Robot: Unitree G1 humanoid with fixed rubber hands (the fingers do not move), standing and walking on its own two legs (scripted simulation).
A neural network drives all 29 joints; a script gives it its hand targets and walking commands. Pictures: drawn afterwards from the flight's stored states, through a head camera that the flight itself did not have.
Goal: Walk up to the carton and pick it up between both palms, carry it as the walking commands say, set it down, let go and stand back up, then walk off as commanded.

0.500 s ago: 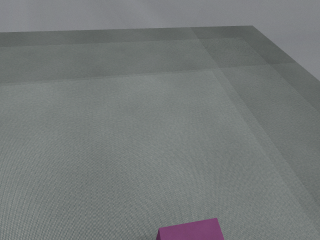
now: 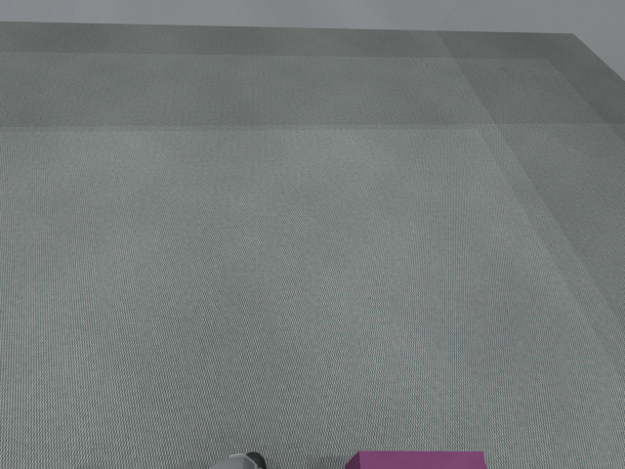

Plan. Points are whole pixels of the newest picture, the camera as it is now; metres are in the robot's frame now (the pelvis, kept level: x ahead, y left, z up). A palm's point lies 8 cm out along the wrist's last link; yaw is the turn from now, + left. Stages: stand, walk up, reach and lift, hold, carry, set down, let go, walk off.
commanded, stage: walk off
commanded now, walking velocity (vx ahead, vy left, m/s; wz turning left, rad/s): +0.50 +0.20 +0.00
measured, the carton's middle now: out of the picture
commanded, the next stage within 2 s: stand in 0.88 s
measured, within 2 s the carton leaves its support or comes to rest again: neither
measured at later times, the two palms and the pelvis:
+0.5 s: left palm out of the picture +0.00 +0.24 -0.14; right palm out of the picture -0.11 -0.20 -0.15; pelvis -0.03 +0.02 +0.00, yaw +2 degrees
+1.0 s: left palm (3, 449) +0.16 +0.40 -0.12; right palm out of the picture +0.05 -0.08 -0.14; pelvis +0.05 +0.15 +0.00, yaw +1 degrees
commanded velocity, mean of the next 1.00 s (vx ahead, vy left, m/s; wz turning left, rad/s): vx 0.43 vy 0.17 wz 0.00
